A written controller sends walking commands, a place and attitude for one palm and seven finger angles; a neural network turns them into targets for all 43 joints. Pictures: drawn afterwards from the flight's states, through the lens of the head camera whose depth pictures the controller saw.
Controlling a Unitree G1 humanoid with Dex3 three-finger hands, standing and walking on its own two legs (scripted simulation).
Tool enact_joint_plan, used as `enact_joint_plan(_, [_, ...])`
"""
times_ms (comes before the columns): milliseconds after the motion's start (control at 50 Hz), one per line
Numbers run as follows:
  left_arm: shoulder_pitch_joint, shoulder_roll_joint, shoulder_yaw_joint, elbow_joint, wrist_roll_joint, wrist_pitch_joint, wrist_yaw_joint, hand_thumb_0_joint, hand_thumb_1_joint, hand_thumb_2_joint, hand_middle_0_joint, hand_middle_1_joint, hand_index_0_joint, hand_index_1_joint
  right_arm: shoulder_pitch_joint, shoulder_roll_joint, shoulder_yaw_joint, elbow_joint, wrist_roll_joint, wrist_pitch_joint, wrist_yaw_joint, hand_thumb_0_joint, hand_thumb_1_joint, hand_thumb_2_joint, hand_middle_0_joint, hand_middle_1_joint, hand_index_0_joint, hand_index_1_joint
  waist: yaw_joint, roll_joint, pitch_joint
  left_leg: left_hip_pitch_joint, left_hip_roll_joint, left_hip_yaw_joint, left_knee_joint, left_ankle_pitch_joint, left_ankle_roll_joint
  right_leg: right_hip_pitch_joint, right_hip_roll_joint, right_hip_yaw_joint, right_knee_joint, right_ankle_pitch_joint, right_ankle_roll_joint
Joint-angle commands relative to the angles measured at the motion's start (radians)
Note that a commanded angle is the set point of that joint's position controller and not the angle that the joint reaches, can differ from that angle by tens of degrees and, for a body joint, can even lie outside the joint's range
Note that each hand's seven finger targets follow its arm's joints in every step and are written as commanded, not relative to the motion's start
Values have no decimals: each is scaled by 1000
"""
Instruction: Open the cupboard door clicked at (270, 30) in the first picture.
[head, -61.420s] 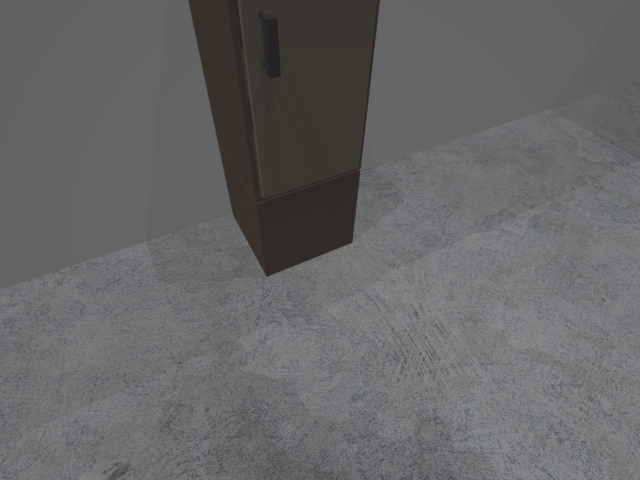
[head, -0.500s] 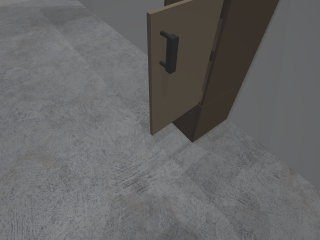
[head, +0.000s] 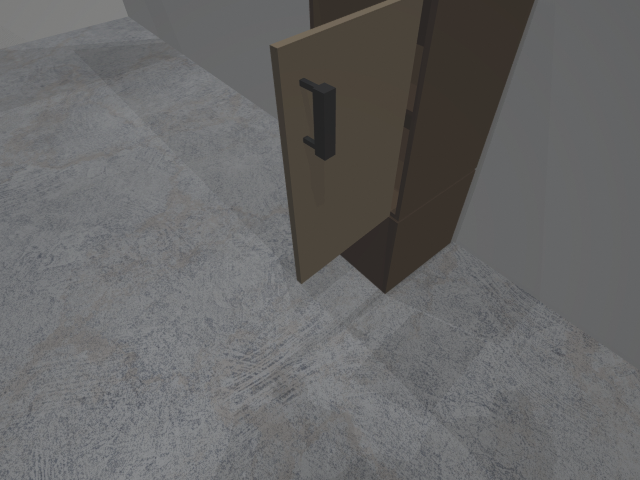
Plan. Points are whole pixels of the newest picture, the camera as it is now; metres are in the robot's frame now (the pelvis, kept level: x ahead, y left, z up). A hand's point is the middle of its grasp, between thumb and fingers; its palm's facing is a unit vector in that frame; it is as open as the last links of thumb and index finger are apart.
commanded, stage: let the arm hang, fingers relaxed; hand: left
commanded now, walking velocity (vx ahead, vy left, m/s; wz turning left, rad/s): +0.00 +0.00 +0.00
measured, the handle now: (315, 118) +0.64 +0.04 +0.12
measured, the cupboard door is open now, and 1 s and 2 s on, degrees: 94 94 94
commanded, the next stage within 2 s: look to check the result in 0.10 s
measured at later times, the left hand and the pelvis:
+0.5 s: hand out of the picture +0.02 +0.17 -0.17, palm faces +0.04 -0.97 -0.24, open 7.4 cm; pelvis +0.02 -0.01 +0.00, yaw +0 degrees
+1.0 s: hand out of the picture +0.07 +0.20 -0.16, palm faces +0.01 -0.96 -0.28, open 7.4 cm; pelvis +0.03 -0.02 +0.01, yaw +0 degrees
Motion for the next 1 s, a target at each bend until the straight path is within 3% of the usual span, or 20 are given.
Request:
enact_joint_plan(0, [86,133,22,-10,-5,-9,8,0,900,900,-200,-300,-200,-300,36,-97,-15,-26,-3,-15,-4,0,-900,-900,200,300,200,300,16,-32,21,32,98,-105,-80,16,17,-41,-87,85,-126,14,-39])
enact_joint_plan(120, [63,133,19,-11,-6,-11,10,0,900,900,-200,-300,-200,-300,26,-94,-13,-21,-3,-9,-4,0,-900,-900,200,300,200,300,6,-39,46,50,94,-88,-57,35,8,-59,-95,93,-160,6,-42])
enact_joint_plan(420, [53,159,19,-6,-8,-16,8,0,900,900,-200,-300,-200,-300,-21,-136,-14,-23,0,-12,-9,0,-900,-900,200,300,200,300,9,-30,14,95,110,-86,-54,106,10,-10,-95,86,-161,124,-38])
enact_joint_plan(560, [36,189,24,-12,-6,-22,7,0,900,900,-200,-300,-200,-300,-47,-169,-19,-29,3,-15,-9,0,-900,-900,200,300,200,300,11,-64,4,111,115,-83,-57,125,12,5,-96,86,-170,171,-37])
enact_joint_plan(620, [22,193,24,-14,-7,-22,6,0,900,900,-200,-300,-200,-300,-56,-173,-17,-26,0,-15,-8,0,-900,-900,200,300,200,300,11,-36,10,106,115,-84,-63,127,10,13,-100,90,-171,180,-38])
enact_joint_plan(980, [-44,267,32,-31,-7,-28,-2,0,900,900,-200,-300,-200,-300,-113,-248,-23,-40,1,-24,-5,0,-900,-900,200,300,200,300,13,-42,-19,135,127,-92,-86,141,10,46,-104,100,-196,197,-39])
